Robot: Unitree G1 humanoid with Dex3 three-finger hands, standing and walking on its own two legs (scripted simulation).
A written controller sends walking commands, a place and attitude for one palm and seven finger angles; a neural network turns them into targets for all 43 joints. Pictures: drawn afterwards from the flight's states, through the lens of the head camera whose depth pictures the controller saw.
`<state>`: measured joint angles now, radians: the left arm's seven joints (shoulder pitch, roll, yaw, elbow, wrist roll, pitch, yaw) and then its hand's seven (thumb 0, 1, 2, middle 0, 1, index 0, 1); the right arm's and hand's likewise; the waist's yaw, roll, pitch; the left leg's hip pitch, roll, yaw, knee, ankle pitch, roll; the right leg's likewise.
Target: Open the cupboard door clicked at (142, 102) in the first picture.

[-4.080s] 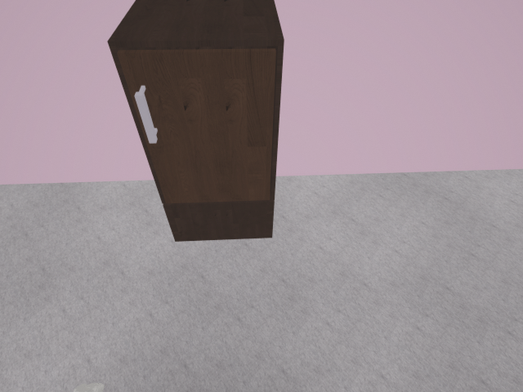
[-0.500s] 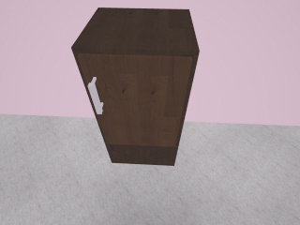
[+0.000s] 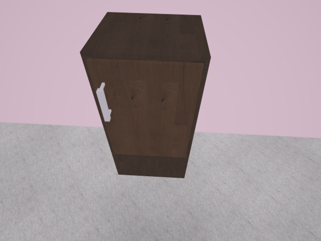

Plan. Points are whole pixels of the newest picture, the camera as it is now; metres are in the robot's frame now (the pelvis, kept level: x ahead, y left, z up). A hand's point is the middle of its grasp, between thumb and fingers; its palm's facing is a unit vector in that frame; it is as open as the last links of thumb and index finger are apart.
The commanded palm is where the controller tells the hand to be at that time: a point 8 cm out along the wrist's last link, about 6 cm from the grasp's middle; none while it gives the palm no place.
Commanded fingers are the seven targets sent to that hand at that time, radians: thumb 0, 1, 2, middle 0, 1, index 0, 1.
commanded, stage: look again from close up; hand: left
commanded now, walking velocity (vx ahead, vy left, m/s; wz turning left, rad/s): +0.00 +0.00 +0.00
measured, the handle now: (105, 102) +0.62 +0.27 -0.05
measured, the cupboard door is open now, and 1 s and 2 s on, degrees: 0 0 0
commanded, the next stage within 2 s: shuffle to correct the standing spot in 0.46 s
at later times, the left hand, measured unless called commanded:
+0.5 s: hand out of the picture +0.03 +0.21 -0.17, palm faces +0.03 -0.98 -0.22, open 7.4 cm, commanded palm none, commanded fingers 0.00 0.90 0.90 -0.20 -0.30 -0.20 -0.30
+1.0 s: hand out of the picture +0.04 +0.21 -0.19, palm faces +0.05 -0.98 -0.18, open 7.4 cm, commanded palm none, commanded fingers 0.00 0.90 0.90 -0.20 -0.30 -0.20 -0.30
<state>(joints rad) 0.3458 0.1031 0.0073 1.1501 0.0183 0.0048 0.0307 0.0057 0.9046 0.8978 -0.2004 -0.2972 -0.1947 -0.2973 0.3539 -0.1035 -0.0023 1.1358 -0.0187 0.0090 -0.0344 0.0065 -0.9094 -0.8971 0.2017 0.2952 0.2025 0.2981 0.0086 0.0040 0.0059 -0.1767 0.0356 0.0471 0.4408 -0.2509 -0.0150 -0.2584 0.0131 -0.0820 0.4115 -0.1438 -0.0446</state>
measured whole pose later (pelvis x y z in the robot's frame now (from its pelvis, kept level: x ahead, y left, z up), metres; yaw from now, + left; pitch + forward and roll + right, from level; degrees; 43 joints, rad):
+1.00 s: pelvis +0.06 +0.04 -0.01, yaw -1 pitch -1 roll +1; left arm 0.34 0.13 0.02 1.10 0.03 0.00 0.02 0.01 0.90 0.90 -0.20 -0.30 -0.20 -0.30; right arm 0.38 -0.13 0.02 1.09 -0.02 -0.04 -0.04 0.01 -0.91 -0.90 0.20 0.30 0.20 0.30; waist 0.01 -0.01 0.04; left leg -0.11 -0.04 0.07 0.53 -0.40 0.05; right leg -0.27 -0.05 -0.06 0.64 -0.36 -0.03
